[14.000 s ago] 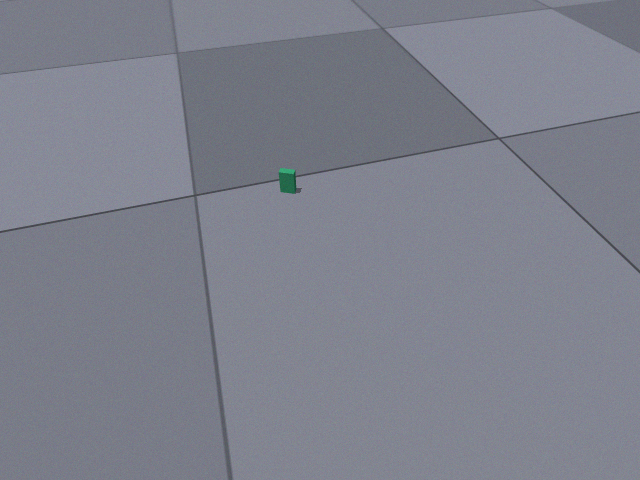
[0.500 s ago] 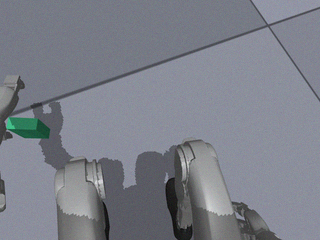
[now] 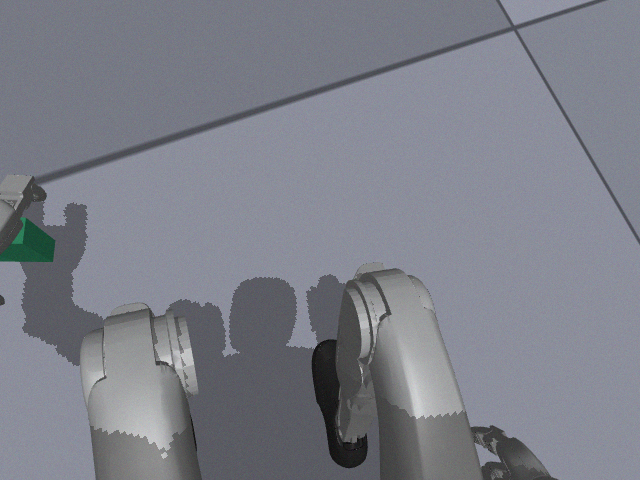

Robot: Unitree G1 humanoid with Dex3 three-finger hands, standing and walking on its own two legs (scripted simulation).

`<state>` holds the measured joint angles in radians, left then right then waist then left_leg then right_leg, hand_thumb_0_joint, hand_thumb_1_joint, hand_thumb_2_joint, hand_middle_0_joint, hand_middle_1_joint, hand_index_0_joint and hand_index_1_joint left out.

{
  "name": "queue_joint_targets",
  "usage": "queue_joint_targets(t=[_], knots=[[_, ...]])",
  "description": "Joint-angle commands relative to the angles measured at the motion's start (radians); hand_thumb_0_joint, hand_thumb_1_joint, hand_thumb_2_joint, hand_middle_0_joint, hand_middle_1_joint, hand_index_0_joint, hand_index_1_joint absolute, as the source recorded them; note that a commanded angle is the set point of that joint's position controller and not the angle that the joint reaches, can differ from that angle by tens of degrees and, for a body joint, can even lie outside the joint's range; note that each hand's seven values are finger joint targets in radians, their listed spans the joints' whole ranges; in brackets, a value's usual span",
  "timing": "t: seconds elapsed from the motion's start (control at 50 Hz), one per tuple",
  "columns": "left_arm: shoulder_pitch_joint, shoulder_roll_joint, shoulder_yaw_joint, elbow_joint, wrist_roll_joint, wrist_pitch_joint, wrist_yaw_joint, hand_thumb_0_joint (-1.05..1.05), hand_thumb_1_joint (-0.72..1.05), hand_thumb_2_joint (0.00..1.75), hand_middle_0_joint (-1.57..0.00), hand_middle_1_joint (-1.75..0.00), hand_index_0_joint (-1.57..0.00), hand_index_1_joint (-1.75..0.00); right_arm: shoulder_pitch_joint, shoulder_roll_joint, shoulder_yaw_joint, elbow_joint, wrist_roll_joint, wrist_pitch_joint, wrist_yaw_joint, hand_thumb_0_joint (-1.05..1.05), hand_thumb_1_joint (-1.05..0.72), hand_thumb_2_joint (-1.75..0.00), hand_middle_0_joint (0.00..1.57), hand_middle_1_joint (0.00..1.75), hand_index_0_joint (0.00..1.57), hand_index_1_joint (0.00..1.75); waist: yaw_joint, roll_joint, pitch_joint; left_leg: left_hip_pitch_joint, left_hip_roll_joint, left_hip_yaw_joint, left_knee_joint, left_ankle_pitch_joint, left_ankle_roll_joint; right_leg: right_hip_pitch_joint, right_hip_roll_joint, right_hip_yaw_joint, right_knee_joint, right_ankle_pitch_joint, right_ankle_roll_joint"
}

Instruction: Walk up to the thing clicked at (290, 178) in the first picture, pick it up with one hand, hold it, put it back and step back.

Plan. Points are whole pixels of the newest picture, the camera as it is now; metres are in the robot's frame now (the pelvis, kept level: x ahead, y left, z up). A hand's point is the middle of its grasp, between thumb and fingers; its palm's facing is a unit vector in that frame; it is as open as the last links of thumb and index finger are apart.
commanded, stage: rest palm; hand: left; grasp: from above
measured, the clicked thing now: (9, 241) +0.43 +0.33 -0.24
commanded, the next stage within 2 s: close in 1.24 s
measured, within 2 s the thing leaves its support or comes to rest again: neither
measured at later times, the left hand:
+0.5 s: hand out of the picture +0.41 +0.33 -0.20, palm faces -0.54 -0.07 -0.84, open 14.1 cm
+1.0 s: hand (5, 238) +0.43 +0.32 -0.21, palm faces -0.44 -0.03 -0.90, open 13.7 cm
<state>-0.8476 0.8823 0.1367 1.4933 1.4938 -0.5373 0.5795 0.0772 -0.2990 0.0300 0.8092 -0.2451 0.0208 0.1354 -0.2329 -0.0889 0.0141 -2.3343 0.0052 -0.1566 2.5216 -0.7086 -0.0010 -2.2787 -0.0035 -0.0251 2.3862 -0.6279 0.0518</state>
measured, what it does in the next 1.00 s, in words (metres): stands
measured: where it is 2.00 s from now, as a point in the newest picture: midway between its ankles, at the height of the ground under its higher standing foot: (264, 453)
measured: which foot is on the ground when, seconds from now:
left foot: down 0.00-1.00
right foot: down 0.00-1.00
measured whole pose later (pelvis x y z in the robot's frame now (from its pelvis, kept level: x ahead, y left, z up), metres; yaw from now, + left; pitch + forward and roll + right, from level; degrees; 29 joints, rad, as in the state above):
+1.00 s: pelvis +0.01 +0.00 -0.01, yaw -1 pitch +29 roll -11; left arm -0.92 0.88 0.12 1.66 1.46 -0.34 0.63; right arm 0.06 -0.28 0.12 0.79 -0.28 -0.13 0.22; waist -0.30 -0.07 0.00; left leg -2.37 -0.01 -0.19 2.58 -0.74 0.00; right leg -2.28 0.00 -0.05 2.42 -0.66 0.07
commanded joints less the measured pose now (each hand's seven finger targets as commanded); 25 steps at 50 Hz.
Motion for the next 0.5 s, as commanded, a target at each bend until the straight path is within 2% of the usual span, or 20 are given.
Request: queue_joint_targets(t=[0.0,0.04,0.06,0.1,0.12,0.16,0.18,0.2,0.22,0.24,0.28,0.3,0.32,0.34,0.38,0.4,0.44,0.48], knots=[[-0.346,0.217,0.022,-0.112,-0.034,0.1,0.114,0.0,-0.5,0.98,-0.06,-0.95,-0.06,-0.95,0.14,-0.257,-0.073,-0.001,-0.017,-0.039,-0.005,0.0,-0.9,-0.9,0.2,0.3,0.2,0.3,-0.01,0.444,-0.692,0.584,-0.022,0.097,-0.297,0.178,0.016,0.178,0.032,-0.142,-0.177,0.1,-0.07],[-0.368,0.2,0.001,-0.027,-0.036,0.151,0.108,0.0,-0.5,0.98,-0.06,-0.95,-0.06,-0.94,0.142,-0.264,-0.059,-0.001,-0.015,-0.064,0.007,0.0,-0.9,-0.9,0.2,0.3,0.2,0.3,-0.038,0.431,-0.64,0.54,-0.026,0.095,-0.292,0.148,0.013,0.154,0.029,-0.153,-0.168,0.096,-0.066],[-0.373,0.201,-0.01,-0.014,-0.029,0.171,0.1,0.0,-0.51,0.99,-0.06,-0.95,-0.06,-0.95,0.148,-0.265,-0.051,0.006,-0.01,-0.07,0.011,0.0,-0.9,-0.9,0.2,0.3,0.2,0.3,-0.042,0.441,-0.63,0.537,-0.03,0.092,-0.294,0.143,0.016,0.149,0.034,-0.157,-0.168,0.095,-0.067],[-0.375,0.213,-0.004,0.033,-0.034,0.203,0.075,0.0,-0.52,1.01,-0.06,-0.94,-0.06,-0.94,0.15,-0.268,-0.042,0.0,-0.006,-0.092,0.021,0.0,-0.9,-0.9,0.2,0.3,0.2,0.3,-0.046,0.419,-0.609,0.512,-0.034,0.094,-0.283,0.125,0.021,0.151,0.026,-0.156,-0.164,0.099,-0.064],[-0.385,0.23,0.009,0.022,-0.039,0.211,0.06,0.0,-0.51,1.0,-0.06,-0.95,-0.06,-0.96,0.16,-0.273,-0.033,-0.007,-0.003,-0.1,0.028,0.0,-0.9,-0.9,0.2,0.3,0.2,0.3,-0.054,0.429,-0.598,0.511,-0.036,0.095,-0.282,0.136,0.024,0.163,0.024,-0.16,-0.157,0.115,-0.058],[-0.375,0.254,0.023,0.014,-0.06,0.221,0.03,0.0,-0.53,1.01,-0.06,-0.95,-0.05,-0.96,0.159,-0.27,-0.027,-0.015,0.005,-0.114,0.037,0.0,-0.9,-0.9,0.2,0.3,0.2,0.3,-0.04,0.425,-0.616,0.495,-0.039,0.095,-0.276,0.145,0.029,0.192,0.024,-0.156,-0.152,0.135,-0.06],[-0.352,0.271,0.043,0.011,-0.065,0.224,0.015,0.0,-0.51,1.0,-0.06,-0.96,-0.06,-0.96,0.16,-0.278,-0.027,-0.039,0.004,-0.12,0.042,0.0,-0.9,-0.9,0.2,0.3,0.2,0.3,-0.041,0.427,-0.624,0.508,-0.041,0.095,-0.275,0.175,0.027,0.208,0.02,-0.159,-0.145,0.157,-0.055],[-0.316,0.275,0.054,0.009,-0.081,0.223,0.001,0.0,-0.51,0.99,-0.06,-0.96,-0.06,-0.96,0.145,-0.277,-0.031,-0.056,0.012,-0.123,0.045,0.0,-0.9,-0.9,0.2,0.3,0.2,0.3,-0.019,0.434,-0.635,0.5,-0.043,0.091,-0.29,0.177,0.025,0.22,0.02,-0.159,-0.144,0.155,-0.059],[-0.279,0.262,0.055,0.021,-0.085,0.224,-0.017,0.0,-0.51,0.99,-0.06,-0.96,-0.06,-0.96,0.152,-0.285,-0.036,-0.062,0.01,-0.122,0.048,0.0,-0.9,-0.9,0.2,0.3,0.2,0.3,-0.024,0.437,-0.625,0.507,-0.045,0.088,-0.288,0.202,0.021,0.218,0.016,-0.165,-0.137,0.17,-0.057],[-0.257,0.296,0.088,0.024,-0.087,0.221,-0.033,0.0,-0.5,0.98,-0.06,-0.96,-0.06,-0.95,0.162,-0.29,-0.042,-0.071,0.007,-0.119,0.052,0.0,-0.9,-0.9,0.2,0.3,0.2,0.3,-0.024,0.429,-0.633,0.508,-0.042,0.089,-0.28,0.215,0.022,0.233,0.018,-0.168,-0.137,0.177,-0.058],[-0.227,0.279,0.087,-0.002,-0.095,0.207,-0.071,0.0,-0.51,0.98,-0.06,-0.95,-0.06,-0.95,0.175,-0.283,-0.047,-0.08,0.011,-0.108,0.054,0.0,-0.9,-0.9,0.2,0.3,0.2,0.3,-0.024,0.427,-0.651,0.507,-0.046,0.097,-0.269,0.25,0.022,0.276,0.019,-0.164,-0.145,0.207,-0.059],[-0.212,0.296,0.104,-0.004,-0.099,0.196,-0.082,0.0,-0.52,0.99,-0.07,-0.94,-0.06,-0.95,0.19,-0.282,-0.049,-0.075,0.009,-0.101,0.056,0.0,-0.9,-0.9,0.2,0.3,0.2,0.3,-0.026,0.419,-0.655,0.497,-0.045,0.1,-0.263,0.254,0.024,0.3,0.02,-0.16,-0.151,0.215,-0.06],[-0.223,0.278,0.102,-0.027,-0.112,0.182,-0.097,0.0,-0.52,1.0,-0.07,-0.93,-0.06,-0.94,0.196,-0.291,-0.052,-0.089,0.005,-0.095,0.057,0.0,-0.9,-0.9,0.2,0.3,0.2,0.3,-0.038,0.388,-0.641,0.485,-0.046,0.095,-0.253,0.258,0.023,0.299,0.017,-0.165,-0.159,0.213,-0.061],[-0.245,0.269,0.083,-0.057,-0.108,0.166,-0.113,0.0,-0.52,1.0,-0.08,-0.93,-0.06,-0.94,0.199,-0.283,-0.043,-0.096,0.004,-0.093,0.061,0.0,-0.9,-0.9,0.2,0.3,0.2,0.3,-0.049,0.401,-0.63,0.487,-0.045,0.099,-0.24,0.268,0.026,0.311,0.018,-0.16,-0.161,0.227,-0.058],[-0.251,0.301,0.098,-0.089,-0.112,0.132,-0.13,0.0,-0.53,1.01,-0.1,-0.9,-0.08,-0.92,0.213,-0.292,-0.044,-0.091,0.003,-0.081,0.055,0.0,-0.91,-0.9,0.2,0.3,0.2,0.3,-0.058,0.357,-0.644,0.48,-0.039,0.098,-0.213,0.257,0.028,0.327,0.023,-0.152,-0.179,0.226,-0.063],[-0.249,0.316,0.112,-0.105,-0.121,0.109,-0.13,0.0,-0.52,1.0,-0.11,-0.89,-0.09,-0.91,0.22,-0.282,-0.041,-0.085,0.005,-0.075,0.052,0.0,-0.91,-0.9,0.2,0.3,0.2,0.3,-0.055,0.364,-0.653,0.481,-0.036,0.097,-0.21,0.255,0.03,0.359,0.023,-0.142,-0.182,0.23,-0.063],[-0.26,0.269,0.079,-0.128,-0.133,0.068,-0.128,0.0,-0.49,0.98,-0.13,-0.87,-0.11,-0.89,0.208,-0.286,-0.041,-0.098,-0.006,-0.071,0.049,0.0,-0.9,-0.9,0.2,0.3,0.2,0.3,-0.063,0.358,-0.634,0.489,-0.031,0.092,-0.203,0.242,0.03,0.346,0.026,-0.139,-0.193,0.208,-0.067],[-0.277,0.3,0.083,-0.141,-0.132,0.025,-0.112,0.0,-0.47,0.96,-0.12,-0.87,-0.11,-0.88,0.193,-0.289,-0.034,-0.104,-0.009,-0.066,0.041,0.0,-0.9,-0.9,0.2,0.3,0.2,0.3,-0.055,0.366,-0.633,0.486,-0.025,0.085,-0.206,0.211,0.032,0.342,0.034,-0.137,-0.206,0.17,-0.075]])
